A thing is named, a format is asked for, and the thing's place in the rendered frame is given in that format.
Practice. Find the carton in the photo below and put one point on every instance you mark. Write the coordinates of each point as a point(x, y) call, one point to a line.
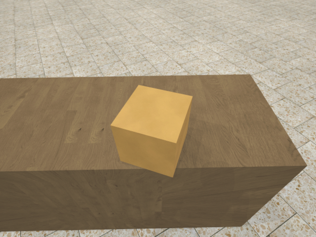
point(151, 128)

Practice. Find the pedestal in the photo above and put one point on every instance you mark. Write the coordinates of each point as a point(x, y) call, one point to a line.
point(60, 168)

